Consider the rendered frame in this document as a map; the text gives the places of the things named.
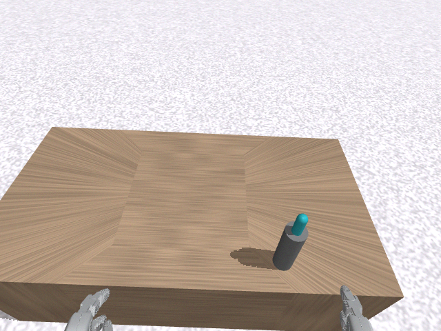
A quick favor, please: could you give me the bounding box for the bottle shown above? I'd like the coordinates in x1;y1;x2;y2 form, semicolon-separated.
273;214;309;271

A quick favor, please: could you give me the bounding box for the left robot hand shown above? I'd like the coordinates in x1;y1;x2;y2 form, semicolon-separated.
64;288;113;331

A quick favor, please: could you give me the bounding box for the right robot hand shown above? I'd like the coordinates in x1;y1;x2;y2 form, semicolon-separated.
340;285;373;331

